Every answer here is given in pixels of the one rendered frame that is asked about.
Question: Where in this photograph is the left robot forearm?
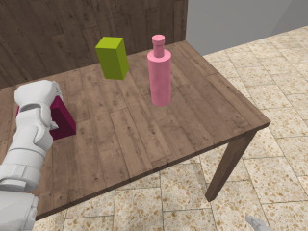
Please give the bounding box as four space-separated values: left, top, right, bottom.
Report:
0 101 53 193

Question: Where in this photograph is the right robot hand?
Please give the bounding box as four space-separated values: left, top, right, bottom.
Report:
245 215 272 231

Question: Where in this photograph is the left robot upper arm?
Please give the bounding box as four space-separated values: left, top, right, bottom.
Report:
0 191 39 231

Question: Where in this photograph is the left robot hand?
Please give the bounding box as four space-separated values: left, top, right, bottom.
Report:
14 80 64 130

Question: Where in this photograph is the sponge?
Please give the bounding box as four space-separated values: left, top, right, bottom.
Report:
15 95 76 141

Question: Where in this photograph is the table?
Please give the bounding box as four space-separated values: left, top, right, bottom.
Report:
0 0 271 221

